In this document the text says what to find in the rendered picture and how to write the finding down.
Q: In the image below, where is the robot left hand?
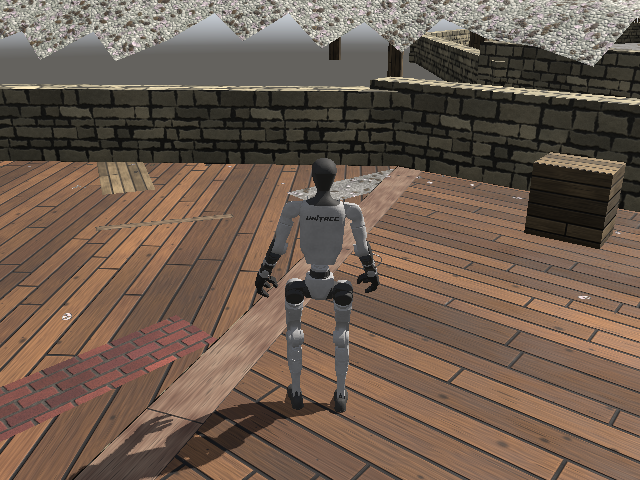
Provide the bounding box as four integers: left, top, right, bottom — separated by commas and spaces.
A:
255, 272, 278, 298

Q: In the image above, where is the robot left upper arm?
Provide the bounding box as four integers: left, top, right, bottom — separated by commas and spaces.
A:
271, 201, 302, 255

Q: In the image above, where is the left robot foot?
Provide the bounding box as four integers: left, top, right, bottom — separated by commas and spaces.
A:
287, 384, 304, 410

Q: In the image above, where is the right robot forearm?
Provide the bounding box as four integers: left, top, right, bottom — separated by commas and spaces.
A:
359, 241, 377, 277

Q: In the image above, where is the robot right hand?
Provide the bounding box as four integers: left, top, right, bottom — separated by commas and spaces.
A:
357, 272, 380, 293

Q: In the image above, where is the robot head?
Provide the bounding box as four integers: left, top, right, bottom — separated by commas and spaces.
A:
306, 158, 340, 206

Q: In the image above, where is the left robot forearm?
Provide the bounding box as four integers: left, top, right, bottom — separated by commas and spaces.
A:
259, 239, 281, 278

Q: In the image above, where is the robot right upper arm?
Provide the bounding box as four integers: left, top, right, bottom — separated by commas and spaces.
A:
344, 202, 370, 257

